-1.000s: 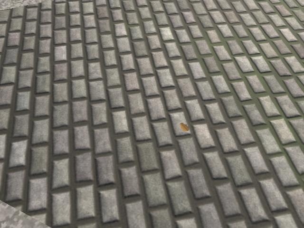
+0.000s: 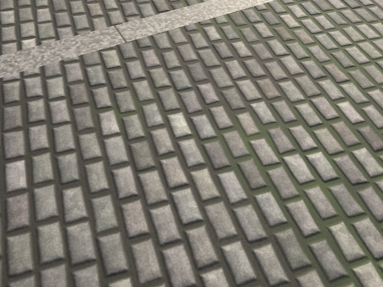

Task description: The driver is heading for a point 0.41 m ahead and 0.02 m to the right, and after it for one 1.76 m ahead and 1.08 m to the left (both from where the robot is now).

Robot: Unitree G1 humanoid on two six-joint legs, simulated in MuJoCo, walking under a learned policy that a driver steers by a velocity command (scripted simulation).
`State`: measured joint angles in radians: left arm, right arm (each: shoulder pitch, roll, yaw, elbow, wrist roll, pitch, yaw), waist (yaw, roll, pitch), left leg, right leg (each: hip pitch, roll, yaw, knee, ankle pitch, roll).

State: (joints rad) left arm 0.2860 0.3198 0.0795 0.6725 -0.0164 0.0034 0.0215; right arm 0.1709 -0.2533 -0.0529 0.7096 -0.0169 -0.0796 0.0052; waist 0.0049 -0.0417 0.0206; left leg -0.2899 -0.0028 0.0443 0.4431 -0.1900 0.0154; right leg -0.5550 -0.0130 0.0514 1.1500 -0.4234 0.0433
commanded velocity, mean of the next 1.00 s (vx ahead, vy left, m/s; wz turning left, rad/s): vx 0.06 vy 0.00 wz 0.01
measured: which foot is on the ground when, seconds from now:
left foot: down 0.00-0.28, up 0.30-0.62, down 0.64-1.00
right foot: up 0.00-0.26, down 0.28-0.66, up 0.68-1.00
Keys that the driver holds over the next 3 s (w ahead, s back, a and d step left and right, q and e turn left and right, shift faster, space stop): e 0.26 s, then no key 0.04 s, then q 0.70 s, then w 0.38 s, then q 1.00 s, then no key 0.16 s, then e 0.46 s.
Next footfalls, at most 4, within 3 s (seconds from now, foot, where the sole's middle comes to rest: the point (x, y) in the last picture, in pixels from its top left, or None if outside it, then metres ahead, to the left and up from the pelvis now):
0.28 right None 0.18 -0.15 -0.78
0.64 left None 0.16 0.09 -0.78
1.02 right None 0.16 -0.15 -0.78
1.46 left None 0.24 0.14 -0.78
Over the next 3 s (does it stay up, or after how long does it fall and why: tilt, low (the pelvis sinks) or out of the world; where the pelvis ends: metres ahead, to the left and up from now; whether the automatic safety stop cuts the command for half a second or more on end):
stays up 0.27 0.08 0.00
